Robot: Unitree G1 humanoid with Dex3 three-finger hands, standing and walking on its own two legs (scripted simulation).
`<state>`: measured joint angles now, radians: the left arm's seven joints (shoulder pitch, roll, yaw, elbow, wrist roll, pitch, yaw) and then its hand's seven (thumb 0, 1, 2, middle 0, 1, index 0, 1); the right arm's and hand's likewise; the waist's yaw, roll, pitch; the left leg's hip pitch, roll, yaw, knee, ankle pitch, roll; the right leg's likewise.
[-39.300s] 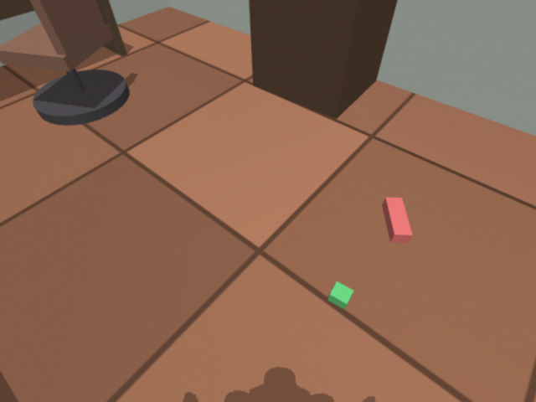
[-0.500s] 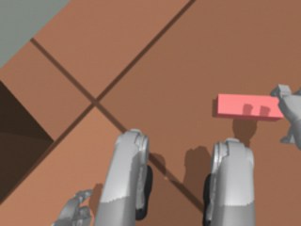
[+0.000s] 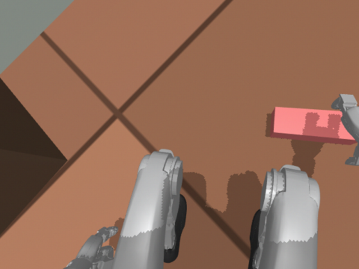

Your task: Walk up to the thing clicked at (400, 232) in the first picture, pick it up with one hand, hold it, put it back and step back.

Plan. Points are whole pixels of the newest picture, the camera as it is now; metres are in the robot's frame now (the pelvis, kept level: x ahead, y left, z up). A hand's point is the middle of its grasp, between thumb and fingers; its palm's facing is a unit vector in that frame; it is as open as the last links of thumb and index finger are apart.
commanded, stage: rise first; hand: right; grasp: from above
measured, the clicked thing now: (312, 125) +0.48 -0.28 -0.30
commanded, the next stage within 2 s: none
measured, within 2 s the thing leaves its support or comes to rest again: neither
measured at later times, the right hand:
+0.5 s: hand (346, 133) +0.42 -0.31 -0.18, palm faces -0.46 +0.06 -0.88, open 14.1 cm
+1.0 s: hand (349, 130) +0.43 -0.32 -0.19, palm faces -0.46 +0.07 -0.89, open 14.3 cm
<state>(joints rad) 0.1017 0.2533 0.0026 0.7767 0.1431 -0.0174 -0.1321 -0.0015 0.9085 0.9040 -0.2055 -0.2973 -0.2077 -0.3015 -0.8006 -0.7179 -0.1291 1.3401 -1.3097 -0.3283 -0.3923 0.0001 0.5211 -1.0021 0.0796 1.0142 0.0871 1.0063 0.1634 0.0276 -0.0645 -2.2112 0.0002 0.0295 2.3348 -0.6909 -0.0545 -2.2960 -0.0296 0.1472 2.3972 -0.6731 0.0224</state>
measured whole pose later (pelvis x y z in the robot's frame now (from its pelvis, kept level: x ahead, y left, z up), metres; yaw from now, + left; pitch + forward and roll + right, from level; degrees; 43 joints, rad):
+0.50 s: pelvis +0.01 +0.00 -0.01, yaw +1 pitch +33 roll +7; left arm 0.10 0.26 -0.02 0.79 0.17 -0.03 -0.14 0.00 0.91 0.90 -0.21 -0.30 -0.21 -0.30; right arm -0.83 -0.74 -0.14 1.40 -1.31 -0.31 -0.43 0.00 0.52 -0.99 0.08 1.02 0.09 1.01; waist 0.19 0.03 -0.04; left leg -2.24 -0.01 0.04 2.37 -0.71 -0.06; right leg -2.33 -0.03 0.16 2.44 -0.70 0.03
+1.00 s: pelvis +0.00 +0.00 -0.02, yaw +1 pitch +32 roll +8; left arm 0.10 0.26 -0.05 0.79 0.19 -0.03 -0.15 0.00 0.91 0.90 -0.20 -0.30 -0.21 -0.30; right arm -0.87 -0.80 -0.15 1.46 -1.32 -0.32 -0.43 0.00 0.57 -1.06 0.10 0.97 0.06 1.01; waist 0.21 0.04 -0.03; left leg -2.25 -0.01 0.05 2.39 -0.70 -0.06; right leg -2.34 -0.02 0.18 2.47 -0.69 0.03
